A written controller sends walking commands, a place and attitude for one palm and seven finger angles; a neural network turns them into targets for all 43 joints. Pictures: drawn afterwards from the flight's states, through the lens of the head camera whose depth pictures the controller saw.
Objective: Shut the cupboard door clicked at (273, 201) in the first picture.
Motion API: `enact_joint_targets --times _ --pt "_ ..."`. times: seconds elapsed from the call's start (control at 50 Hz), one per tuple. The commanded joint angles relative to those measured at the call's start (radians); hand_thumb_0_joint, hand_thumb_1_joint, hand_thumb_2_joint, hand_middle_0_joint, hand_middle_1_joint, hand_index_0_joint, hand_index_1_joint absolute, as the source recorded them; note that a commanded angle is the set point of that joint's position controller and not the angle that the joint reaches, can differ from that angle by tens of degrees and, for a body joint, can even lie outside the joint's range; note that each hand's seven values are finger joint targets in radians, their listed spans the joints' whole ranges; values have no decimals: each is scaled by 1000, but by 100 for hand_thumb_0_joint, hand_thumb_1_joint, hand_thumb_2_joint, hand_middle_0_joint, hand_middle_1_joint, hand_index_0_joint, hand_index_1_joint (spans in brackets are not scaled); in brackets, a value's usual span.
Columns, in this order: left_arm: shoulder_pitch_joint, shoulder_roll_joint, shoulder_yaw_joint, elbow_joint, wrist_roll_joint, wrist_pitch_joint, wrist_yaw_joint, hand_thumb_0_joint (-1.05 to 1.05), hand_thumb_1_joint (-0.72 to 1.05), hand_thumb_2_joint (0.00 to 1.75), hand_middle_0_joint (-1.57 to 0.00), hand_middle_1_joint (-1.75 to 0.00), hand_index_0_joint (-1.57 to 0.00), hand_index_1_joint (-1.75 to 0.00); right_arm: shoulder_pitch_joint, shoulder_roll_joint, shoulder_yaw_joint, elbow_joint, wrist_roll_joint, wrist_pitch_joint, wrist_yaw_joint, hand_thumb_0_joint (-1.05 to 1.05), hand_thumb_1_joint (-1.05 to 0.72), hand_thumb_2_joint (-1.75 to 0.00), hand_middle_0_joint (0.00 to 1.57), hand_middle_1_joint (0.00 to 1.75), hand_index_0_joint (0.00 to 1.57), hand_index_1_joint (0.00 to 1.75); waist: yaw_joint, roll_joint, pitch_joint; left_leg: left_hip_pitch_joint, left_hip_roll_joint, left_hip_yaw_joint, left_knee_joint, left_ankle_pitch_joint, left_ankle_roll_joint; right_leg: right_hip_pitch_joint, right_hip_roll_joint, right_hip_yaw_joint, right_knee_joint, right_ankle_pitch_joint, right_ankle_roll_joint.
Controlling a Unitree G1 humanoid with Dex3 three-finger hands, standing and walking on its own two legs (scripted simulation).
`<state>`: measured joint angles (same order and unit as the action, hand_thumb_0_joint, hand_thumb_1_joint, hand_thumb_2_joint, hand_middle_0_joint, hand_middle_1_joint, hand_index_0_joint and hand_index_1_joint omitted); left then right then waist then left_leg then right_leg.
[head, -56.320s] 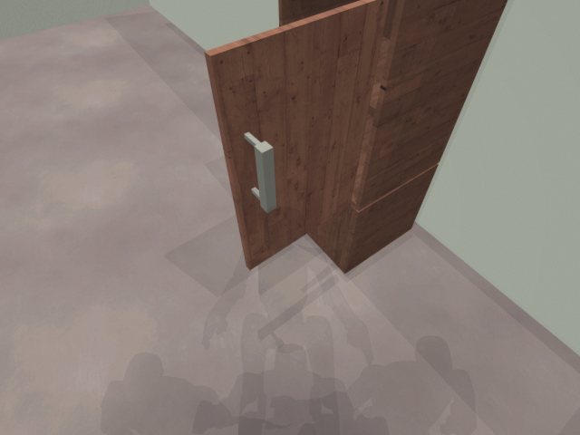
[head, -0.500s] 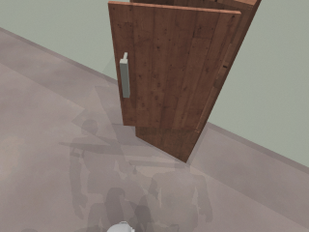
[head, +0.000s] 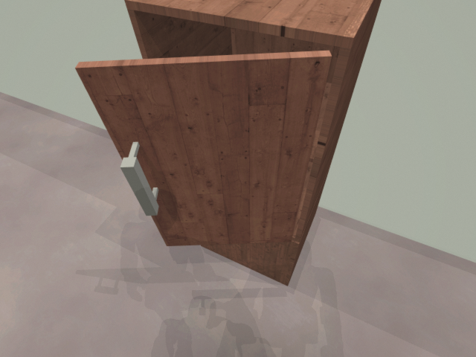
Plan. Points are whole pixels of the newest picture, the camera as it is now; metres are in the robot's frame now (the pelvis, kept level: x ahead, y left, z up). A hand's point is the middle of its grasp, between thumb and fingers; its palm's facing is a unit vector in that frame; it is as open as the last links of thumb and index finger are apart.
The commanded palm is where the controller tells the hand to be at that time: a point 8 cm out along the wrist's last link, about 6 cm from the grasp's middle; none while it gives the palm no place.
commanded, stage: come to a stop and stand still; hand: left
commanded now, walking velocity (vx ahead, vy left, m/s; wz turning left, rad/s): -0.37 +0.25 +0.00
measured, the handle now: (144, 180) +0.44 +0.21 +0.02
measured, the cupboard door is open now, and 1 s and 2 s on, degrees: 27 27 27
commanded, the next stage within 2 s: look again from close up in 1.38 s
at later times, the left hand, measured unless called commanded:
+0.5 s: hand out of the picture +0.01 +0.26 -0.18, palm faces +0.11 -0.97 -0.23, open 7.4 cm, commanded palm none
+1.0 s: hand out of the picture +0.03 +0.20 -0.16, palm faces +0.00 -0.98 -0.22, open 7.4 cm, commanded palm none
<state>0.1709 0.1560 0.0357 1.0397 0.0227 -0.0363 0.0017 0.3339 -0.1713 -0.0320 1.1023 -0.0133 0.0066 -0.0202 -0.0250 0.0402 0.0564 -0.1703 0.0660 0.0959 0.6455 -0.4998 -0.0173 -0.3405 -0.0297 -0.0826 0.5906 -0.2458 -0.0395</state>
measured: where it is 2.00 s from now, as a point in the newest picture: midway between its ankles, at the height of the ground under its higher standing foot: outside the picture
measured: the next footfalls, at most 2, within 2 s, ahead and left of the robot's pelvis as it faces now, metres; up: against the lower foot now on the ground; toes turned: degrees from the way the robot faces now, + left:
left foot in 0.46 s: +0.02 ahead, +0.14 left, +0.00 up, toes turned +5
right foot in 0.88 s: -0.02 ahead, -0.08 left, +0.00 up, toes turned -1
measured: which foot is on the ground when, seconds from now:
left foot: up 0.00-0.44, down 0.46-1.00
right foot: down 0.00-0.46, up 0.48-0.86, down 0.88-1.00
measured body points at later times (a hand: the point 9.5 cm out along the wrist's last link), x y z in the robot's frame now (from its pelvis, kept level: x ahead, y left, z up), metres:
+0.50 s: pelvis +0.00 +0.05 +0.00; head +0.02 +0.08 +0.45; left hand +0.01 +0.31 -0.16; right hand +0.11 -0.19 -0.13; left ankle -0.01 +0.18 -0.73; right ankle +0.04 -0.09 -0.72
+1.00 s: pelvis -0.02 +0.02 +0.01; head +0.00 +0.01 +0.46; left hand +0.03 +0.26 -0.14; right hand -0.04 -0.23 -0.15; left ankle -0.02 +0.16 -0.71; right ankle -0.06 -0.08 -0.73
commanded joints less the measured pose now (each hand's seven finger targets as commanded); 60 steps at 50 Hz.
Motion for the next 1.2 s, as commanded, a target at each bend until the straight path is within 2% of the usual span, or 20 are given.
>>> enact_joint_targets --times 0.0,0.08,0.22,0.32,0.38,0.4,0.42,0.44,0.48,0.5,0.6,0.72,0.78,0.82,0.86,0.88,0.94,1.0,1.1,1.18 --pt "121 176 23 -2 2 -10 39 0 90 90 -20 -30 -20 -30 63 -48 -6 -34 19 5 -14 0 -90 -90 20 30 20 30 31 -256 -104 -181 -5 -92 232 -90 -7 266 -342 309 -210 974 -141" --pt "135 192 43 -10 -1 15 53 0 90 90 -20 -30 -20 -30 -30 -64 -20 -59 13 39 -9 0 -90 -90 20 30 20 30 64 -128 -149 -269 -50 -99 376 -34 -31 336 -341 226 -178 1049 -159" --pt "92 191 49 -49 4 30 57 0 90 90 -20 -30 -20 -30 -112 -95 -37 -120 0 66 10 0 -90 -90 20 30 20 30 56 -213 -134 -323 -59 -127 452 92 -60 270 -311 163 -218 806 -144" --pt "60 214 55 -79 21 42 47 0 90 90 -20 -30 -20 -30 -134 -87 -31 -145 8 45 14 0 -90 -90 20 30 20 30 44 -292 -107 -192 -54 -80 176 65 -39 174 -276 155 -224 526 -145" --pt "52 205 47 -68 11 53 38 0 90 90 -20 -30 -20 -30 -55 -81 -22 -115 9 23 8 0 -90 -90 20 30 20 30 -3 -254 -111 36 -66 -38 -171 294 -25 58 -197 136 -154 253 -62" --pt "74 168 36 -69 -1 59 36 0 90 90 -20 -30 -20 -30 -31 -124 -25 -106 8 9 6 0 -90 -90 20 30 20 30 -6 -120 -127 131 -3 -96 -266 364 -18 -9 -142 109 -69 93 -12" --pt "121 106 22 -73 -12 68 32 0 90 90 -20 -30 -20 -30 -53 -206 -37 -124 -4 -3 3 0 -90 -90 20 30 20 30 13 162 -105 57 205 -349 -360 432 40 -62 -38 48 29 -175 54" --pt "99 102 20 -78 -11 79 37 0 90 90 -20 -30 -20 -30 -100 -243 -38 -147 -16 5 -8 0 -90 -90 20 30 20 30 3 205 -34 -119 305 -443 -429 397 126 -20 0 84 145 -308 64" --pt "94 108 28 -75 -3 84 19 0 90 90 -20 -30 -20 -30 -188 -211 -23 -171 -27 1 -22 0 -90 -90 20 30 20 30 43 69 67 -234 261 -367 -452 283 165 -3 -17 99 243 -224 56" --pt "104 114 34 -52 2 93 15 0 90 90 -20 -30 -20 -30 -183 -205 -21 -156 -27 -3 -28 0 -90 -90 20 30 20 30 40 182 42 -159 223 -353 -430 375 137 -46 4 127 309 -189 65" --pt "122 136 43 -39 -2 87 -2 0 90 90 -20 -30 -20 -30 -114 -182 -22 -142 -15 -4 -40 0 -90 -90 20 30 20 30 24 132 -34 11 209 -276 -392 441 144 -109 19 145 386 -139 72" --pt "45 93 27 -69 -3 83 -4 0 90 90 -20 -30 -20 -30 1 -200 -48 -96 -20 -3 -46 0 -90 -90 20 30 20 30 -31 108 -73 140 247 -305 -322 687 180 -74 10 91 179 -219 70" --pt "93 84 25 -52 -11 76 -1 0 90 90 -20 -30 -20 -30 -14 -205 -50 -88 -16 -2 -43 0 -90 -90 20 30 20 30 -9 139 -111 116 218 -277 -271 775 162 58 32 60 -5 -153 54" --pt "165 87 27 -19 -10 68 4 0 90 90 -20 -30 -20 -30 -38 -190 -49 -84 -5 1 -39 0 -90 -90 20 30 20 30 30 100 -123 12 162 -231 -228 624 112 226 33 46 -209 61 47" --pt "180 172 35 -2 1 50 18 0 90 90 -20 -30 -20 -30 -37 -91 -29 -89 10 0 -26 0 -90 -90 20 30 20 30 33 -157 -91 -189 18 -94 -135 257 14 358 -162 249 -327 177 -12" --pt "147 203 33 -9 0 48 19 0 90 90 -20 -30 -20 -30 -65 -67 -16 -100 4 7 -21 0 -90 -90 20 30 20 30 31 -241 -32 -196 -25 -51 -77 71 -9 238 -251 290 -357 163 -79" --pt "94 155 18 -7 0 34 25 0 90 90 -20 -30 -20 -30 -65 -73 -16 -70 -8 17 -17 0 -90 -90 20 30 20 30 22 -258 15 -221 -10 -72 73 36 -9 227 -214 242 -294 442 -133" --pt "83 139 7 1 -8 27 30 0 90 90 -20 -30 -20 -30 -27 -58 -6 -33 2 14 -18 0 -90 -90 20 30 20 30 11 -200 -16 -160 -6 -60 30 94 -16 255 -184 172 -233 593 -125" --pt "75 89 -9 14 -26 34 31 0 90 90 -20 -30 -20 -30 12 -75 7 21 -4 -7 -23 0 -90 -90 20 30 20 30 12 -20 17 20 68 -150 -251 531 21 140 -70 135 -225 207 -13" --pt "104 94 -9 41 -20 43 33 0 90 90 -20 -30 -20 -30 -26 -70 12 29 1 -12 -26 0 -90 -90 20 30 20 30 31 61 30 -12 66 -152 -287 498 33 207 -61 143 -260 154 1"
